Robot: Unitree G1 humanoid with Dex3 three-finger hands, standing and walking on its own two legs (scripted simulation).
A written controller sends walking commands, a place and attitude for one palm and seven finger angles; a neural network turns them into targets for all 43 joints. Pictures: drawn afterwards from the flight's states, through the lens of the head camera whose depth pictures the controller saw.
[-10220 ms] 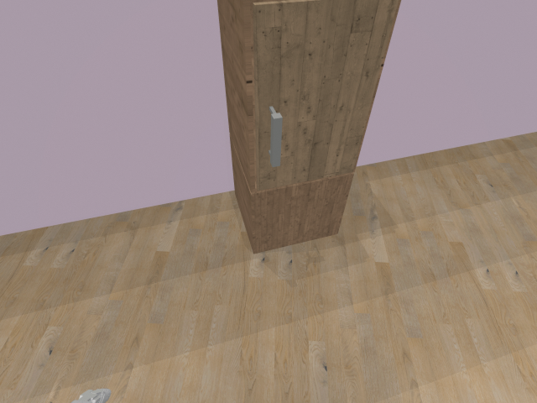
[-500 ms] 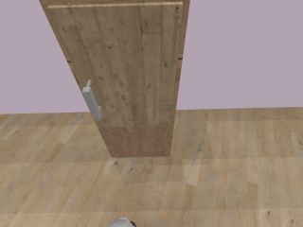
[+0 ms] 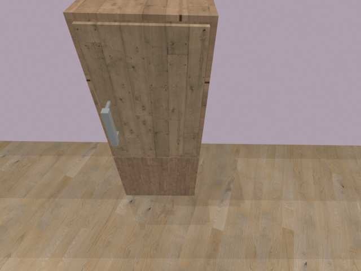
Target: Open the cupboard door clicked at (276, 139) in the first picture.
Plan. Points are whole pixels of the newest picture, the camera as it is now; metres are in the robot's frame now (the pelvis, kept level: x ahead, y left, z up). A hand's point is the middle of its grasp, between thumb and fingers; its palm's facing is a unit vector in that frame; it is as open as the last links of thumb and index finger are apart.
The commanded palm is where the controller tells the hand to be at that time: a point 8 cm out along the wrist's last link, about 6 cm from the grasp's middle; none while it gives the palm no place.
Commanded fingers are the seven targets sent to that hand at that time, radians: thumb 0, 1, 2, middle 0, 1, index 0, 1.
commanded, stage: come to a stop and stand still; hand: left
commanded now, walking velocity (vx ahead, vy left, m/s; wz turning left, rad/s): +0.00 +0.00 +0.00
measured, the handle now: (111, 124) +0.62 +0.30 -0.11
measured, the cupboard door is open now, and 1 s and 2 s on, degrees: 0 0 0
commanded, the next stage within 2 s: look again from close up in 0.24 s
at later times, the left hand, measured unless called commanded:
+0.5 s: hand out of the picture -0.02 +0.18 -0.18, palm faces +0.02 -0.99 -0.16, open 7.4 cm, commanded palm none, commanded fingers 0.00 0.90 0.90 -0.20 -0.30 -0.20 -0.30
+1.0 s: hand out of the picture +0.03 +0.21 -0.18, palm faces +0.02 -0.98 -0.19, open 7.4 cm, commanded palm none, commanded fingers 0.00 0.90 0.90 -0.20 -0.30 -0.20 -0.30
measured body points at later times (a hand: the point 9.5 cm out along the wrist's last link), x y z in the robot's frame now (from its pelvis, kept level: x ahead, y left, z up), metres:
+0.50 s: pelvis +0.00 +0.03 -0.01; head +0.01 +0.03 +0.44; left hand -0.02 +0.24 -0.17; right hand -0.01 -0.18 -0.17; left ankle +0.00 +0.14 -0.74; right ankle +0.02 -0.09 -0.74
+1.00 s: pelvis +0.02 +0.04 +0.00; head +0.03 +0.04 +0.45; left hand +0.03 +0.26 -0.16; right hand +0.01 -0.17 -0.17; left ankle +0.00 +0.14 -0.74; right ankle +0.02 -0.09 -0.74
